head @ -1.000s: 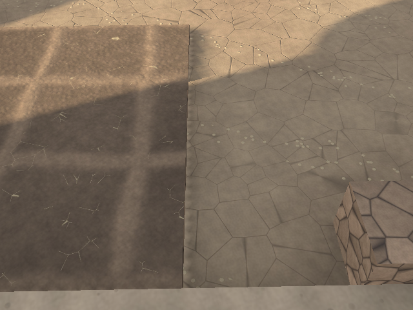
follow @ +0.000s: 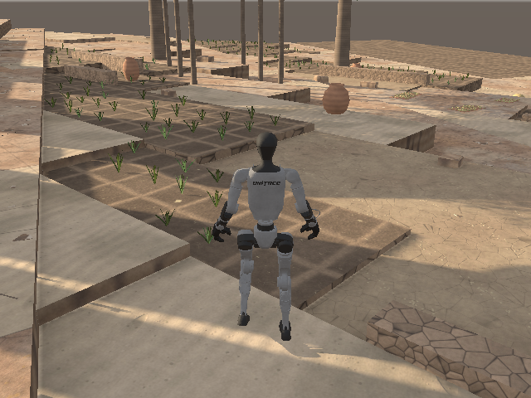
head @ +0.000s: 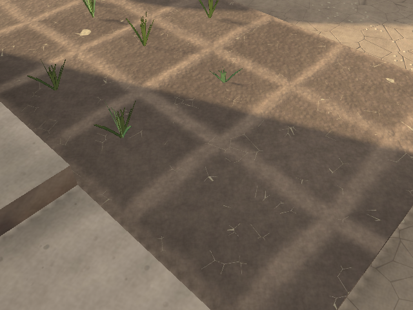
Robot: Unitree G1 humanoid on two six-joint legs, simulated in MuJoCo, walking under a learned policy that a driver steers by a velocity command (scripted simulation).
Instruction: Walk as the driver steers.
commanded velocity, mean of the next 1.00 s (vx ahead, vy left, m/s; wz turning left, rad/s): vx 0.90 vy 0.00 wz -0.26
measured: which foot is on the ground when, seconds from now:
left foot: up 0.00-0.16, down 0.18-0.64, up 0.66-1.00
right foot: down 0.00-0.18, up 0.20-0.60, down 0.62-1.00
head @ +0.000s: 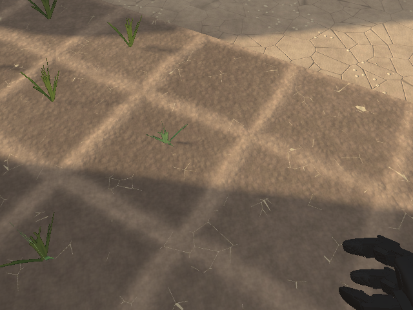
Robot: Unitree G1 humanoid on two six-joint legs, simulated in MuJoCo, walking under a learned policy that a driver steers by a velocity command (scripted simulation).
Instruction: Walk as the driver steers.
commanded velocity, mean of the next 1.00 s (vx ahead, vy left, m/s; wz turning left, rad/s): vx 1.00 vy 0.00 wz -0.39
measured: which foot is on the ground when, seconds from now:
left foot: up 0.00-0.06, down 0.08-0.46, up 0.48-0.90, down 0.92-1.00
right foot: down 0.00-0.06, up 0.08-0.46, down 0.48-0.92, up 0.94-1.00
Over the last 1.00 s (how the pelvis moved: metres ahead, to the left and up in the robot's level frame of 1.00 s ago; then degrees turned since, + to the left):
0.63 0.04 -0.02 -20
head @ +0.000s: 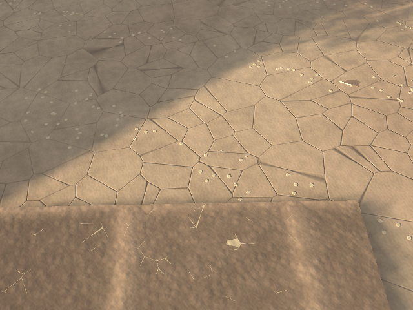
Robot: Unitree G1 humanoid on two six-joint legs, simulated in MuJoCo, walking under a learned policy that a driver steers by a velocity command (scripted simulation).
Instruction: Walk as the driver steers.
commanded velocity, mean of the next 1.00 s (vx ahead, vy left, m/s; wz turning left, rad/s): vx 1.00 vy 0.00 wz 0.94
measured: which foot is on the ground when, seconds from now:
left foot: down 0.00-0.34, up 0.36-0.76, down 0.78-1.00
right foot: up 0.00-0.30, down 0.32-0.78, up 0.80-1.00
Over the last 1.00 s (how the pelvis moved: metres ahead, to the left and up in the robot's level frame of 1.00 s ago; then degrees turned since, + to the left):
0.89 -0.18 -0.07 -20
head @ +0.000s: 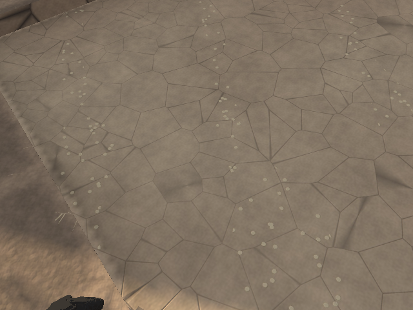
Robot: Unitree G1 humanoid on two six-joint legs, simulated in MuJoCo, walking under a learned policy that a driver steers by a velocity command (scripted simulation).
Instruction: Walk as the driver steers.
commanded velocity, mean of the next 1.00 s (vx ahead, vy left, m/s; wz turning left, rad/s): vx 1.00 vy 0.00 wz -0.53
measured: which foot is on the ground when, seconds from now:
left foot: down 0.00-0.20, up 0.22-0.60, down 0.62-1.00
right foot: up 0.00-0.20, down 0.22-0.62, up 0.64-1.00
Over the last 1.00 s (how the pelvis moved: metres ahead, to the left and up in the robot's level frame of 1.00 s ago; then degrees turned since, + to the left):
0.85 0.24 0.01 55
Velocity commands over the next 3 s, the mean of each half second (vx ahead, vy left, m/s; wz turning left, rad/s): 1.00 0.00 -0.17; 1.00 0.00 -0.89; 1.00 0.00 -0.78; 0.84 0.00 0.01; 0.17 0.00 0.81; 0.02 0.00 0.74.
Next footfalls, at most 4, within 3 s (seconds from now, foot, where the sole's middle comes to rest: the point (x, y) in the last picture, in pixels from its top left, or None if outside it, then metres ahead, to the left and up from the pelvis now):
0.22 right None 0.39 -0.18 -0.82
0.62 left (224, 207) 0.85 -0.05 -0.82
1.04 right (305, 144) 1.13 -0.42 -0.82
1.44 left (324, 78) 1.54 -0.60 -0.82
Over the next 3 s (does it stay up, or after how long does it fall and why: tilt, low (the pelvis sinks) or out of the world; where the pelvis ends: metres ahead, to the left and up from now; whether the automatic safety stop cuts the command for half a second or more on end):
stays up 1.77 -1.17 -0.05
